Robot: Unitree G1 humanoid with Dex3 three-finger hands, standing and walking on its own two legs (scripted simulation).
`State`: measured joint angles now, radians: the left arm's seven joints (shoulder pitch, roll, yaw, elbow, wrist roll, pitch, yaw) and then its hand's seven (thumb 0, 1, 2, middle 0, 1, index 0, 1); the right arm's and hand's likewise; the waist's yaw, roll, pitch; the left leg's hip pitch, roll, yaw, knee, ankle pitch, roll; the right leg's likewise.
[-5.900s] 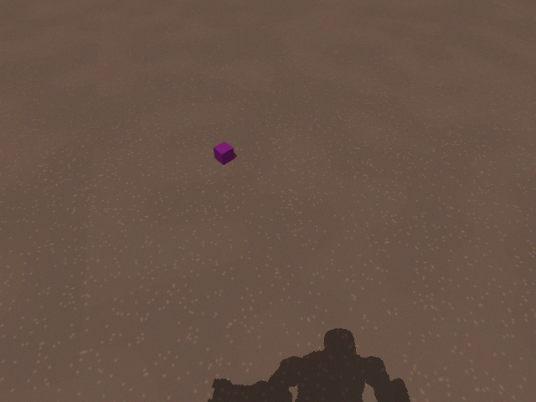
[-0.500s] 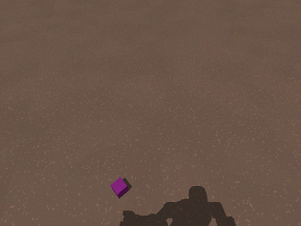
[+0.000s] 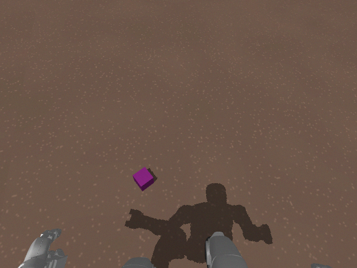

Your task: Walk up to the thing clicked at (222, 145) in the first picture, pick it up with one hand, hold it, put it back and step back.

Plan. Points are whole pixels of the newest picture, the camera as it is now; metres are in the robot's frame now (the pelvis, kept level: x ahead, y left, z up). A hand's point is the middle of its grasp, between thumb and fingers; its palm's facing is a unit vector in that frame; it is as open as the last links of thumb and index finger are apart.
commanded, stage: walk up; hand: left
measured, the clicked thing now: (143, 179) +0.55 +0.17 -0.71
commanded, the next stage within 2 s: none
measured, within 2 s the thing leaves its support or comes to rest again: neither
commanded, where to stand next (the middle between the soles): +0.12 -0.05 m, yaw -2 degrees
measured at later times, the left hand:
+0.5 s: hand (88, 249) +0.17 +0.22 -0.12, palm faces -0.16 -0.92 -0.36, open 7.4 cm
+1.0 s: hand (98, 260) +0.14 +0.19 -0.11, palm faces +0.01 -0.89 -0.45, open 7.4 cm
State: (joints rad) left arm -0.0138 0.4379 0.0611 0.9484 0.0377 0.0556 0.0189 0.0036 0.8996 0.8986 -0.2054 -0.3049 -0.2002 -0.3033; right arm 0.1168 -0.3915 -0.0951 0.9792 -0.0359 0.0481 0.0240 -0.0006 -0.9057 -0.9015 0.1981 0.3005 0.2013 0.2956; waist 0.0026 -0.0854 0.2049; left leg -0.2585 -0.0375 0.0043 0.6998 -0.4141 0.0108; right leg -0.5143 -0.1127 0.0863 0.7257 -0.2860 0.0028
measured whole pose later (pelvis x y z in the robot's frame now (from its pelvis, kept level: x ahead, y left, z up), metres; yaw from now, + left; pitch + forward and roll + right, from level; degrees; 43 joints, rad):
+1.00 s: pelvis +0.02 -0.08 +0.01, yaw +0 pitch -2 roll +1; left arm 0.11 0.35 0.07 0.86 0.03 -0.01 0.02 0.00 0.90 0.90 -0.21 -0.31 -0.20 -0.30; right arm 0.26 -0.44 -0.07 0.89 -0.04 0.07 0.00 0.00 -0.90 -0.90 0.20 0.30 0.20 0.30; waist 0.00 0.06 0.17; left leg -0.44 -0.03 -0.14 1.06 -0.46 -0.01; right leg -0.39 -0.04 -0.09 0.63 -0.21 -0.05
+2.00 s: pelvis +0.02 -0.05 +0.00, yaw -4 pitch -2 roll +0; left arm 0.16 0.42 0.04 0.82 -0.01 0.05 0.00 0.00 0.90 0.90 -0.20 -0.30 -0.20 -0.30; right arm 0.08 -0.34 -0.04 0.80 -0.02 0.03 0.00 0.00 -0.90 -0.90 0.20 0.30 0.21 0.30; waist 0.01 -0.03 0.21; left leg -0.48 0.05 0.06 0.63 -0.12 0.02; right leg -0.41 0.05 0.10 1.14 -0.53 -0.02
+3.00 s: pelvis -0.02 -0.06 +0.01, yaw +0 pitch -2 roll +1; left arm 0.21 0.37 0.05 0.93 0.05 -0.04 0.00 0.00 0.90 0.90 -0.21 -0.31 -0.20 -0.30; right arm 0.24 -0.41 -0.06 0.94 -0.02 0.04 0.04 0.00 -0.90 -0.90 0.20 0.30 0.20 0.30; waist 0.03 0.05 0.08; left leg -0.32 0.00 -0.06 0.76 -0.48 0.01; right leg -0.35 -0.07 -0.04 0.60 -0.22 0.00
